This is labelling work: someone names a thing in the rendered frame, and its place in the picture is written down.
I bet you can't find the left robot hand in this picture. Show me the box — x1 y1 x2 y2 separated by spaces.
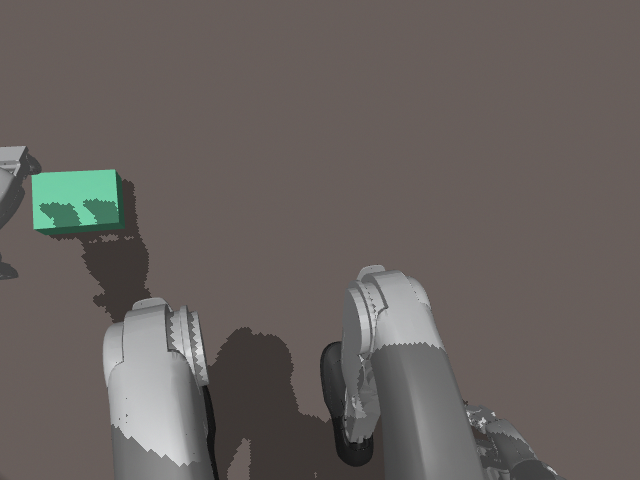
0 146 42 280

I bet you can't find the right robot foot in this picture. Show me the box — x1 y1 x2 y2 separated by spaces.
320 341 374 467

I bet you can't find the left robot foot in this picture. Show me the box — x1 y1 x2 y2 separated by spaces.
202 385 219 480

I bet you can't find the small box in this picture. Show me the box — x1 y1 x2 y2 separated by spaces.
32 169 125 235

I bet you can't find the right robot hand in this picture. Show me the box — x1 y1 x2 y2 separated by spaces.
464 404 539 480

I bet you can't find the right robot arm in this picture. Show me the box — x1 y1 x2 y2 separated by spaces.
510 460 567 480

